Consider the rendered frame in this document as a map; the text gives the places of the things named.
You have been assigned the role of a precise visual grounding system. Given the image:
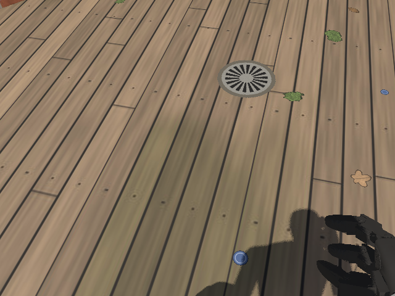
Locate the right robot hand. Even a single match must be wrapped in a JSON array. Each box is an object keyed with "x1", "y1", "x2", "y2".
[{"x1": 317, "y1": 214, "x2": 395, "y2": 296}]

